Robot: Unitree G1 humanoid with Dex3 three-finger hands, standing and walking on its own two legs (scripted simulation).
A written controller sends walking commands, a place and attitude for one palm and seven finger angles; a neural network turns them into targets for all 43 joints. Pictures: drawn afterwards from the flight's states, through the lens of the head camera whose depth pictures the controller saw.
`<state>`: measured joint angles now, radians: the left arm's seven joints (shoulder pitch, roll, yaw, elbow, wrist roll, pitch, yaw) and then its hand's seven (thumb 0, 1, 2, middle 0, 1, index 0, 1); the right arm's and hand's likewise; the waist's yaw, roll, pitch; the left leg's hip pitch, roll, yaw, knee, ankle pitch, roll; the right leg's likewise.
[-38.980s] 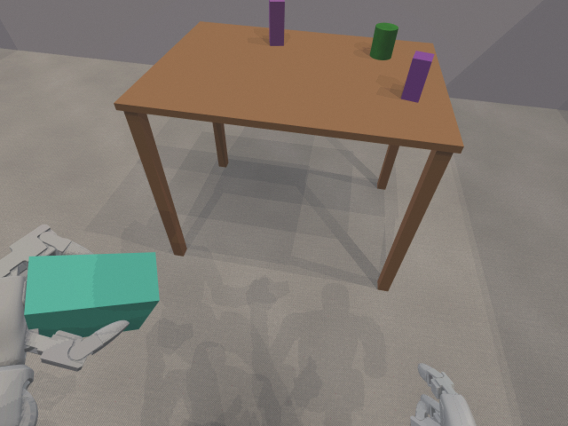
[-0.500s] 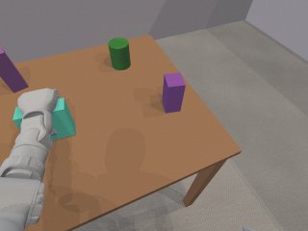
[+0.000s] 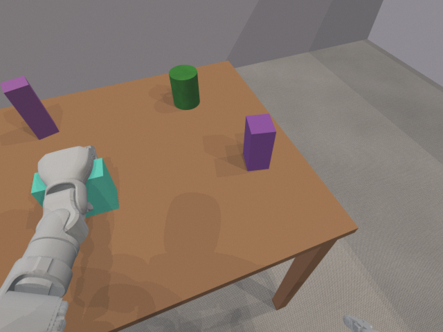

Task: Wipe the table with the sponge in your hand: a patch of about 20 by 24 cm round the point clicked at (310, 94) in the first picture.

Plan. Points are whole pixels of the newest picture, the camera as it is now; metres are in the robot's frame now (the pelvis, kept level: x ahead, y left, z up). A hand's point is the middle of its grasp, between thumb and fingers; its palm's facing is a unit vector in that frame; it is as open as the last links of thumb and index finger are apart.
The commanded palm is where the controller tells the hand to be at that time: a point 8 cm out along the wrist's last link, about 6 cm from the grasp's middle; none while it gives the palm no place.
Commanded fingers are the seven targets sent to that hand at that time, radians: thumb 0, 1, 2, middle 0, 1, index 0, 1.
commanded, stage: wipe back along the first lane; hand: left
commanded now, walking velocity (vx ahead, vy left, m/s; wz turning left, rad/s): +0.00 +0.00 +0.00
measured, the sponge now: (82, 196) +0.36 +0.32 +0.01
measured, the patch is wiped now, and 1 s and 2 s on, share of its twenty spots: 1.00 1.00 1.00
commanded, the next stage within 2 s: lift the sponge slowly off the table in 1.26 s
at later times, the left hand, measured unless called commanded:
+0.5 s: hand (82, 206) +0.32 +0.29 +0.04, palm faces -0.03 -0.03 -1.00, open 9.7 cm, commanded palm +0.28 +0.27 +0.07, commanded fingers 0.00 0.10 1.30 -1.20 -1.60 -1.20 -1.60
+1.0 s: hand (82, 229) +0.27 +0.27 +0.04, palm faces -0.02 -0.05 -1.00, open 9.7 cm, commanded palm +0.23 +0.25 +0.08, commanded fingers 0.00 0.10 1.30 -1.20 -1.60 -1.20 -1.60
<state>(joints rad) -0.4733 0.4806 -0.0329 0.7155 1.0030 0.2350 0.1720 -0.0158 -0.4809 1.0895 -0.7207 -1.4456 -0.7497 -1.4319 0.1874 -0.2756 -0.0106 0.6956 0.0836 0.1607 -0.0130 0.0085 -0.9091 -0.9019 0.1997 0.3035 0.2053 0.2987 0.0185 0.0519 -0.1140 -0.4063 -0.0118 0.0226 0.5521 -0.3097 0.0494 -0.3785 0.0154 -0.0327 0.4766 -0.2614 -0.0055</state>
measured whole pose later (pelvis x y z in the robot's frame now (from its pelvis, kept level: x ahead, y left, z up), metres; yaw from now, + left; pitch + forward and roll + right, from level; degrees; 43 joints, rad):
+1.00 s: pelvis +0.00 -0.01 +0.00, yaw +0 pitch +3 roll -1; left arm -0.06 0.41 -0.12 0.22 0.98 0.38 0.16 0.00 -0.47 1.09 -0.70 -1.46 -0.73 -1.45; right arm 0.08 -0.28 0.02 0.65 0.08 0.12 -0.02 0.01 -0.91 -0.90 0.20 0.30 0.20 0.30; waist 0.08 0.08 -0.09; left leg -0.27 -0.01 0.03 0.51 -0.30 0.03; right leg -0.26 0.02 -0.03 0.48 -0.27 -0.02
